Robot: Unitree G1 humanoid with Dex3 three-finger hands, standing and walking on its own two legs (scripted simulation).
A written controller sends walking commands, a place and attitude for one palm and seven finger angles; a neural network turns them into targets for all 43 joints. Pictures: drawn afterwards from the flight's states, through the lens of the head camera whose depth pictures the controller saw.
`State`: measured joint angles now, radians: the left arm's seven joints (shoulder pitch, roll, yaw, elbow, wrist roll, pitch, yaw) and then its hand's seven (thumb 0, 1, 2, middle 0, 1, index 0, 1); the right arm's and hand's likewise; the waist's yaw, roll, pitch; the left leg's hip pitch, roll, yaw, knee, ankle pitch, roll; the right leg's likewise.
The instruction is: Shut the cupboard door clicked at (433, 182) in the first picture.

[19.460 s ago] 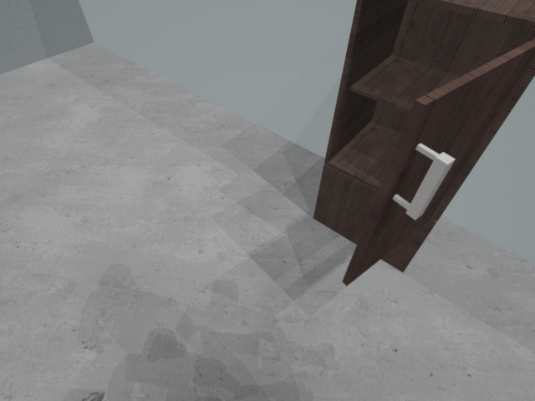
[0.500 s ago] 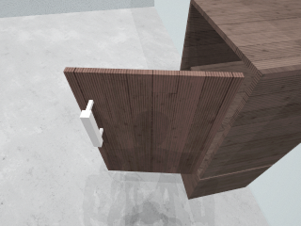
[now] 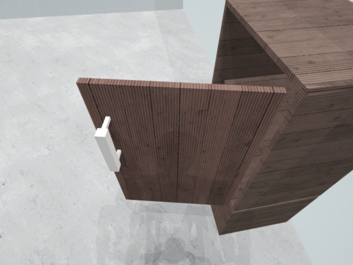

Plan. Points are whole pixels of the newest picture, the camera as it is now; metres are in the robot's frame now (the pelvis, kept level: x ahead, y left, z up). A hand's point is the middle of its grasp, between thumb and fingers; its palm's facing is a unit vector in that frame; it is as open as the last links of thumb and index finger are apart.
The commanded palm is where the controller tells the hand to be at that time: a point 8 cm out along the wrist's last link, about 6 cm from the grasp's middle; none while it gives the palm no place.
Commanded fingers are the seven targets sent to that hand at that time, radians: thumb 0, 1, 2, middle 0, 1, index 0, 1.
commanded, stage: shuffle to correct the standing spot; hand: left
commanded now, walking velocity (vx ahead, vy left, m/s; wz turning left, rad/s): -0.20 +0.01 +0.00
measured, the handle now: (111, 145) +0.38 +0.20 +0.03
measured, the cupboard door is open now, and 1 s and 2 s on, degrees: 76 76 76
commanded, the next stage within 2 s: come to a stop and stand still in 0.16 s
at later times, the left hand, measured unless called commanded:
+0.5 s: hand out of the picture +0.00 +0.18 -0.18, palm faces +0.01 -0.98 -0.21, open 7.3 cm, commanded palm none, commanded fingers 0.00 0.90 0.90 -0.20 -0.30 -0.20 -0.30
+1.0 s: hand out of the picture -0.04 +0.20 -0.18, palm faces +0.03 -0.98 -0.17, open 7.4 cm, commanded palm none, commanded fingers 0.00 0.90 0.90 -0.20 -0.30 -0.20 -0.30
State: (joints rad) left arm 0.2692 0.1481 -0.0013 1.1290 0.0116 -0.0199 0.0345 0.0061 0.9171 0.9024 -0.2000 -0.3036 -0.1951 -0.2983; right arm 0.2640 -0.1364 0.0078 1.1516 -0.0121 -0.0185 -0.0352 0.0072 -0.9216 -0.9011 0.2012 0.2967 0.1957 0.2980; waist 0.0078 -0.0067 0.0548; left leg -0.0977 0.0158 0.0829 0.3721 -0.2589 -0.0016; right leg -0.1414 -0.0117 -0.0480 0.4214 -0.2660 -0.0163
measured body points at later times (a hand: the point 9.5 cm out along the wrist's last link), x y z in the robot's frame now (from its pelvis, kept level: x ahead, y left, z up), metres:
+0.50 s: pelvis -0.05 +0.00 -0.01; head -0.03 +0.00 +0.44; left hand +0.00 +0.24 -0.16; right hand -0.03 -0.22 -0.16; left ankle -0.04 +0.12 -0.74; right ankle -0.03 -0.10 -0.74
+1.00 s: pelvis -0.03 +0.04 -0.01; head -0.03 +0.04 +0.44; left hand -0.04 +0.25 -0.17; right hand -0.02 -0.18 -0.16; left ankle -0.04 +0.12 -0.74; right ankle -0.02 -0.10 -0.74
